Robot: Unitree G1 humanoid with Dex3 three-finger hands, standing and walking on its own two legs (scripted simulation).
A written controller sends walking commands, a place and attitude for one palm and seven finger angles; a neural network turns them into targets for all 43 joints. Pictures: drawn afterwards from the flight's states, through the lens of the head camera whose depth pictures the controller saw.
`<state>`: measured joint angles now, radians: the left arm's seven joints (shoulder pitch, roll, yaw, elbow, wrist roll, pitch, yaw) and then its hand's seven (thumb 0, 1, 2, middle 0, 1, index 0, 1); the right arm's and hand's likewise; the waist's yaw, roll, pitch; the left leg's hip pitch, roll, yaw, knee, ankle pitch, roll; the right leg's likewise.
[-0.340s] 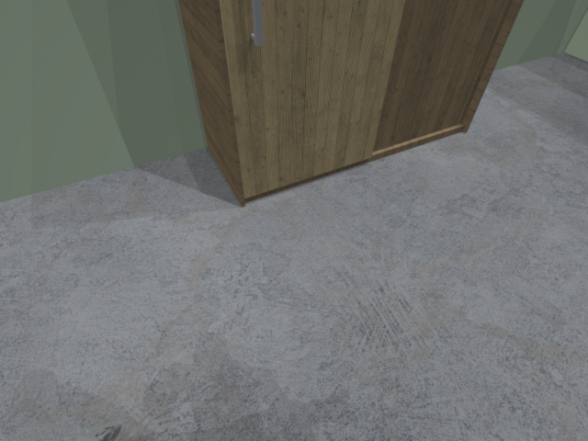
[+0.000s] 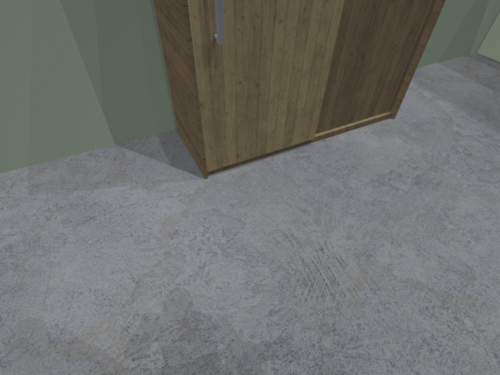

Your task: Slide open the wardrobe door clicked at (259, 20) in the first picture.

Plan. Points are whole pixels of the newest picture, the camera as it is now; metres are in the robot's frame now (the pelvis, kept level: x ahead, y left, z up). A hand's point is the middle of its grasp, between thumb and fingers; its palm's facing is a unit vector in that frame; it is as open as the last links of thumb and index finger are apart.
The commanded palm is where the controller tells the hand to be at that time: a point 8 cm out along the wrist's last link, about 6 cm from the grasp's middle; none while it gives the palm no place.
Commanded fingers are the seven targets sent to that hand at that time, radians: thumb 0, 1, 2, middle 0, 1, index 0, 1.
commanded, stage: stand and wait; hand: left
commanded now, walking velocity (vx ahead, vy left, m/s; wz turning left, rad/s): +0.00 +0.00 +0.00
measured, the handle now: out of the picture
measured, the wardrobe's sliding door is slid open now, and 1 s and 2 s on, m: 0.00 0.00 0.00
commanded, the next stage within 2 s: look at it before walking up in 0.48 s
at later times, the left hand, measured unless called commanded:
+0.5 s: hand out of the picture +0.06 +0.24 -0.15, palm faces -0.03 -0.94 -0.33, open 7.4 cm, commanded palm none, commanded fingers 0.00 0.90 0.90 -0.20 -0.30 -0.20 -0.30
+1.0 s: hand out of the picture +0.06 +0.24 -0.15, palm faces -0.03 -0.94 -0.33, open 7.4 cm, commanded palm none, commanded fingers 0.00 0.90 0.90 -0.20 -0.30 -0.20 -0.30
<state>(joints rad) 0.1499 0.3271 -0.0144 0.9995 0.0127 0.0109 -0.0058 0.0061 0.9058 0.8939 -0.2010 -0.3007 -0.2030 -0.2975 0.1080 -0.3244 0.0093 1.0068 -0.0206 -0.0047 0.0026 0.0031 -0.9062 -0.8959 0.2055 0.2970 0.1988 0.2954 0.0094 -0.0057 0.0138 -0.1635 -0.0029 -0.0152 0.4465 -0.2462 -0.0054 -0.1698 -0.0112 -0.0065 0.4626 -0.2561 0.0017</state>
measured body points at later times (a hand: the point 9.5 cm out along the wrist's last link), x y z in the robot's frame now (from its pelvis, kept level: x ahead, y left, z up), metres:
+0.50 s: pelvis -0.01 +0.00 +0.00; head -0.01 -0.01 +0.45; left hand +0.06 +0.29 -0.13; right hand +0.05 -0.30 -0.13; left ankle +0.00 +0.12 -0.74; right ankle +0.00 -0.12 -0.74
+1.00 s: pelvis -0.01 -0.01 +0.01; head -0.01 +0.00 +0.45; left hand +0.07 +0.29 -0.13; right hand +0.07 -0.30 -0.13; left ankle +0.00 +0.12 -0.74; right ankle +0.00 -0.12 -0.74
